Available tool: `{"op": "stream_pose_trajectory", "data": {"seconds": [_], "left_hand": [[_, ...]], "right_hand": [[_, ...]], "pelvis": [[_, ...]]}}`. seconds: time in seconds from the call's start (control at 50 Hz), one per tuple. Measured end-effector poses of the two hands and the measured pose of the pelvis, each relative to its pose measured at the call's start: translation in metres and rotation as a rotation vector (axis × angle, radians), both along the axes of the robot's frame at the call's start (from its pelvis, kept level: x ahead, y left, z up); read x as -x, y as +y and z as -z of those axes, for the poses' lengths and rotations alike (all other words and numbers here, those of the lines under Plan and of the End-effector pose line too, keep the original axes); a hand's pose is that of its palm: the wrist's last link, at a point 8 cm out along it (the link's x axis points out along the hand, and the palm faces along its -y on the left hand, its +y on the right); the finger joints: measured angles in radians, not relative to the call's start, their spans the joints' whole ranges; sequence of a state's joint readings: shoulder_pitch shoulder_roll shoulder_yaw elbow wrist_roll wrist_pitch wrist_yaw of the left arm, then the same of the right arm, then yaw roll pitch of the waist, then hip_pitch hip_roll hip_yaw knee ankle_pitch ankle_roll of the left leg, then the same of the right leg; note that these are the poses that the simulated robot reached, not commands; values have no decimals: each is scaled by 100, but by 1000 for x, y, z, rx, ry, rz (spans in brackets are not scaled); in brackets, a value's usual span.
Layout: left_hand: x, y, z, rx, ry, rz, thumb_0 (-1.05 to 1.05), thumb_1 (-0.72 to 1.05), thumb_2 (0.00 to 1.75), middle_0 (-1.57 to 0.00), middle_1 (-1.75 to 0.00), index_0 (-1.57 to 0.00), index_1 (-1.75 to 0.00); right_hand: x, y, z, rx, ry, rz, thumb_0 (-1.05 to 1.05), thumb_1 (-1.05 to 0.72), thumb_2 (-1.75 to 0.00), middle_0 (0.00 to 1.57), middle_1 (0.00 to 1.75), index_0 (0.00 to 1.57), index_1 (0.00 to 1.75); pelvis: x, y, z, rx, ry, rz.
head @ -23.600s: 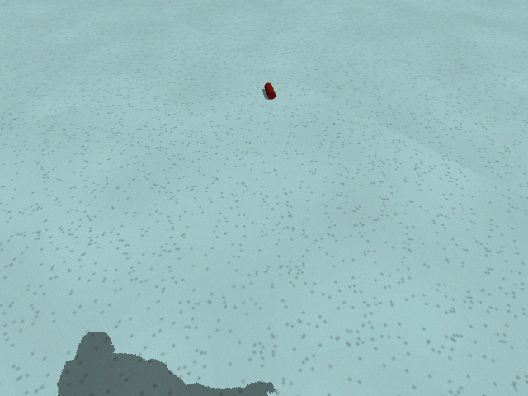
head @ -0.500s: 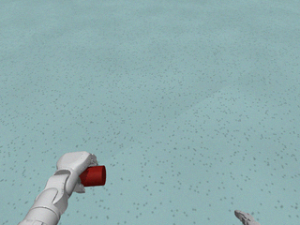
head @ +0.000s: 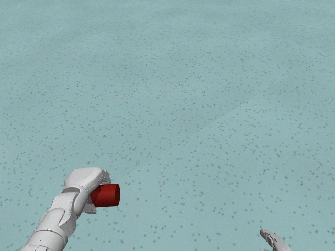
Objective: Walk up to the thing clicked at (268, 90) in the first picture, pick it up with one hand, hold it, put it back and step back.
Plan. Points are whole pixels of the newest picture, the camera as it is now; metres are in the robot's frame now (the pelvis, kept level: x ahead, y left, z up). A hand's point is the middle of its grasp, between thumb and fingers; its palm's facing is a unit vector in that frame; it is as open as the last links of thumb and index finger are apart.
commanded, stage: hold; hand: left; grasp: from above
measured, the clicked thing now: (93, 196) +0.30 +0.22 -0.07
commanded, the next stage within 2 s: crouch in 0.38 s
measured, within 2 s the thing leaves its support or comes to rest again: neither
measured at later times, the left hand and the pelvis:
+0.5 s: hand (90, 192) +0.30 +0.22 -0.05, palm faces -0.47 -0.06 -0.88, open 8.8 cm; pelvis +0.01 +0.00 +0.00, yaw +0 degrees
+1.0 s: hand (99, 206) +0.30 +0.23 -0.16, palm faces -0.47 +0.01 -0.88, open 8.7 cm; pelvis -0.01 +0.00 -0.06, yaw +1 degrees
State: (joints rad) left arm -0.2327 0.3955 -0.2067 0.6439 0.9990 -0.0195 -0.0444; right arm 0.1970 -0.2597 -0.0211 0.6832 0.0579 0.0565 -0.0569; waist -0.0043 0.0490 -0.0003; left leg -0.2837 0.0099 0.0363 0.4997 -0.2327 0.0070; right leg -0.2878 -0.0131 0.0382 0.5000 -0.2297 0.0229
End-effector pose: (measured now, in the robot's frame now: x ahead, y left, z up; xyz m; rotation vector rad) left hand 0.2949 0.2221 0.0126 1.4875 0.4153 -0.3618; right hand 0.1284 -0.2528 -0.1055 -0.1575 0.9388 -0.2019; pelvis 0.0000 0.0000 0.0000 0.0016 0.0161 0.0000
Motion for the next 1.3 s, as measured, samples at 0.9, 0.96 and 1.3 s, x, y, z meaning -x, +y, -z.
{"op": "stream_pose_trajectory", "data": {"seconds": [0.9,0.96,1.3], "left_hand": [[-7,7,75,-47,6,11,0,16,39,-85,-36,-86,-35],[-12,9,100,-62,-5,17,0,16,38,-85,-36,-86,-35],[-55,17,270,-91,-52,18,0,16,39,-83,-39,-83,-38]], "right_hand": [[15,-16,25,51,143,-8,0,-88,-90,20,29,20,30],[30,-22,41,73,179,-2,0,-88,-90,20,29,20,30],[131,-25,191,139,388,60,0,-89,-90,20,29,20,30]], "pelvis": [[-3,-2,24,11,144,-25],[3,-2,41,18,201,-27],[44,7,188,51,507,-17]]}}
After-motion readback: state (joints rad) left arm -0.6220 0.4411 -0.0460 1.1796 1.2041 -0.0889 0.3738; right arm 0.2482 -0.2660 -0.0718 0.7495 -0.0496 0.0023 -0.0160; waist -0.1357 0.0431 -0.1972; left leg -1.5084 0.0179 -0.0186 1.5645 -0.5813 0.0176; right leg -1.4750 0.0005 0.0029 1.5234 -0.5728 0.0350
